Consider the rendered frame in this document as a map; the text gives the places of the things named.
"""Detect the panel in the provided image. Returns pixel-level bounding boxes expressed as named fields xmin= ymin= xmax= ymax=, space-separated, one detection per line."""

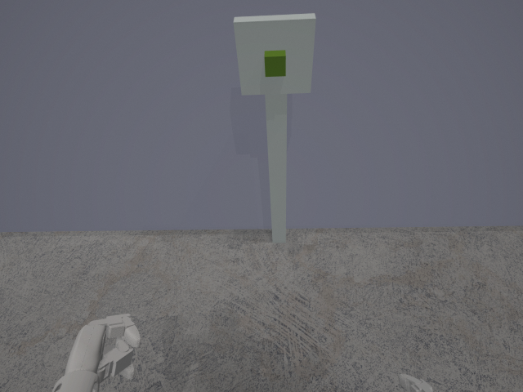
xmin=234 ymin=13 xmax=316 ymax=243

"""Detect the button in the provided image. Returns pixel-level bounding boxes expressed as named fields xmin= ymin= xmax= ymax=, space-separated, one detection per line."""
xmin=265 ymin=50 xmax=286 ymax=77

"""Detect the right robot hand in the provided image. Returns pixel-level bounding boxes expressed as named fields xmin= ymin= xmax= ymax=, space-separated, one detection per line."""
xmin=398 ymin=374 xmax=433 ymax=392

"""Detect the robot left forearm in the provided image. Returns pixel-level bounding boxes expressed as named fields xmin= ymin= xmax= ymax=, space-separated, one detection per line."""
xmin=52 ymin=370 xmax=100 ymax=392

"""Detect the left robot hand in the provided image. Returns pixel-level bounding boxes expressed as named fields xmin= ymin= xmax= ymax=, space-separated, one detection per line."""
xmin=65 ymin=314 xmax=141 ymax=383

